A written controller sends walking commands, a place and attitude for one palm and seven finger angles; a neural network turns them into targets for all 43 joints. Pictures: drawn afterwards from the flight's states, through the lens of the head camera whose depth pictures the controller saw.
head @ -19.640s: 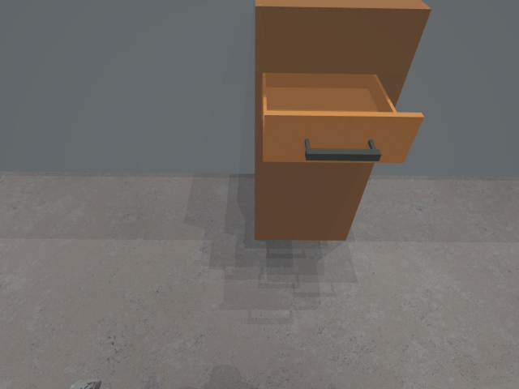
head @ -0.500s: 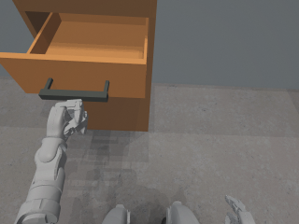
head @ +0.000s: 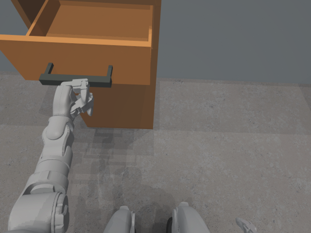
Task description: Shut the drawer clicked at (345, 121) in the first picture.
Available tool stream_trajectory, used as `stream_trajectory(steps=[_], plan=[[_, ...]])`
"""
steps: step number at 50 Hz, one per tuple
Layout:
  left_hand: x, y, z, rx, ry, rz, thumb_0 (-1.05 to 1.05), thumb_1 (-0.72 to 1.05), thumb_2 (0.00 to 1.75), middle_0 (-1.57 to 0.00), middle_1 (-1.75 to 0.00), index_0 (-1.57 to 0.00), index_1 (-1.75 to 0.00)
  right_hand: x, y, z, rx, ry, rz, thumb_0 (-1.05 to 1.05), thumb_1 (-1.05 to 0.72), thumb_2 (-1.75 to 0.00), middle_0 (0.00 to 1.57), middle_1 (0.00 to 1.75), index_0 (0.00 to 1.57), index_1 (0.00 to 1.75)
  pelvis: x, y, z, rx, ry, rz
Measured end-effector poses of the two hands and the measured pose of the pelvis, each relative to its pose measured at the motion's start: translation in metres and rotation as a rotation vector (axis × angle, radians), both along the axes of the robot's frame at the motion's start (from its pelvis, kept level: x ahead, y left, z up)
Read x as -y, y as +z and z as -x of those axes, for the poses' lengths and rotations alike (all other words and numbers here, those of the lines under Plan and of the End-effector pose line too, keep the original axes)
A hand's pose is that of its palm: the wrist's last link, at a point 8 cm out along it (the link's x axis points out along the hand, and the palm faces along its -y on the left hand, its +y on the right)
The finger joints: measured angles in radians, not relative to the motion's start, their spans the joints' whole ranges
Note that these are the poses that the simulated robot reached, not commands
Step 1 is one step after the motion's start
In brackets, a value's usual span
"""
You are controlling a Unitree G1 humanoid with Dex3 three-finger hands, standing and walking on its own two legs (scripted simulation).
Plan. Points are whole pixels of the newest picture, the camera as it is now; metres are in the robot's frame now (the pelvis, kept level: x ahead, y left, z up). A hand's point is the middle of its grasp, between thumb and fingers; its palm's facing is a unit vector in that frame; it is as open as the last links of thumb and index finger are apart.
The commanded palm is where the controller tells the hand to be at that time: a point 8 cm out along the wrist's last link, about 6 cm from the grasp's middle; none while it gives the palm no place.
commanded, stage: push the drawer shut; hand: left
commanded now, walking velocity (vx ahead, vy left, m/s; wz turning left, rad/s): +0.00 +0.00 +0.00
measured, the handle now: (78, 74) +0.51 +0.21 +0.06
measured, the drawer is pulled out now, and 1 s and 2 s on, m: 0.18 0.06 0.00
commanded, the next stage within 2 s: pull the fist back off the drawer in 1.74 s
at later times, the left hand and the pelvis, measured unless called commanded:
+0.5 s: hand (94, 83) +0.49 +0.17 +0.05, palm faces -0.02 -1.00 -0.04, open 3.3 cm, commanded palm +0.48 +0.21 +0.05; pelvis -0.01 +0.00 -0.01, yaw -1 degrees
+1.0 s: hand (97, 66) +0.55 +0.17 +0.06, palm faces -0.02 -1.00 -0.04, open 3.4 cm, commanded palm +0.55 +0.20 +0.05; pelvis +0.00 +0.01 -0.01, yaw -2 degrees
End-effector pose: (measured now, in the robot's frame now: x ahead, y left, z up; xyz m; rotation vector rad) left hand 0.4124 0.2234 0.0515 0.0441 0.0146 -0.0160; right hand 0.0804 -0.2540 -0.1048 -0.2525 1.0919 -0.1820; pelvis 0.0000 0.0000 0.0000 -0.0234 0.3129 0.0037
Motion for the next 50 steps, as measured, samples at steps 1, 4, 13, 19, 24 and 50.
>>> stream_trajectory(steps=[1,4,13,19,24,50], plan=[[0.001,0.001,-0.003,-0.002,0.000,0.000,-0.01,0.89,0.97,-1.40,-1.60,-1.40,-1.60,0.001,-0.001,0.003,-0.006,-0.004,0.001,0.01,-0.91,-0.89,0.20,0.30,0.20,0.30,0.000,0.000,0.001,-0.002,-0.001,0.000],[0.002,0.002,-0.012,-0.006,0.000,-0.001,0.00,0.90,0.98,-1.40,-1.60,-1.40,-1.60,0.004,-0.001,0.013,-0.024,-0.018,0.004,0.01,-0.91,-0.89,0.20,0.30,0.20,0.30,0.001,-0.001,0.002,-0.007,-0.006,-0.002],[0.003,0.006,-0.031,-0.002,-0.003,0.000,0.05,0.92,0.97,-1.40,-1.60,-1.40,-1.59,0.010,-0.003,0.041,-0.087,-0.053,0.010,0.01,-0.91,-0.89,0.20,0.30,0.20,0.30,0.004,-0.003,0.004,-0.024,-0.017,-0.004],[0.003,0.005,-0.040,-0.002,-0.002,0.001,0.04,0.91,0.97,-1.40,-1.60,-1.40,-1.59,0.011,-0.005,0.055,-0.135,-0.061,0.011,0.01,-0.91,-0.89,0.20,0.30,0.20,0.30,0.004,-0.005,0.005,-0.038,-0.017,-0.002],[0.003,0.004,-0.052,-0.006,0.000,-0.001,0.03,0.90,0.97,-1.40,-1.60,-1.40,-1.59,0.012,-0.007,0.061,-0.159,-0.064,0.020,0.01,-0.91,-0.89,0.20,0.30,0.20,0.30,0.004,-0.008,0.007,-0.055,-0.015,0.002],[0.003,0.007,-0.115,-0.025,0.002,0.008,0.05,0.88,0.96,-1.40,-1.60,-1.40,-1.59,-0.002,-0.002,0.097,-0.300,-0.115,0.031,0.01,-0.91,-0.89,0.20,0.30,0.20,0.30,-0.006,-0.013,-0.002,-0.124,-0.024,0.026]])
